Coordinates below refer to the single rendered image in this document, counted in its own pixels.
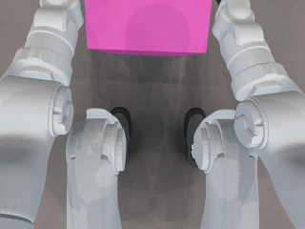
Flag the right robot upper arm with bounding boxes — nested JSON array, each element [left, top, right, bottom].
[[234, 91, 305, 229]]

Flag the left robot upper arm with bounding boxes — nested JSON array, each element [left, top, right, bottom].
[[0, 75, 74, 229]]

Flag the robot left shin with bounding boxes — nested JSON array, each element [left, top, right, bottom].
[[66, 108, 122, 164]]

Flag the robot left forearm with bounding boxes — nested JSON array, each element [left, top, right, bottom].
[[0, 0, 84, 87]]

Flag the carton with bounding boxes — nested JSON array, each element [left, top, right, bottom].
[[84, 0, 212, 57]]

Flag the robot right foot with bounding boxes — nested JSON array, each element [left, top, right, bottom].
[[184, 108, 206, 167]]

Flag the robot right forearm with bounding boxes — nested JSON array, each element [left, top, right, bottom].
[[212, 0, 305, 102]]

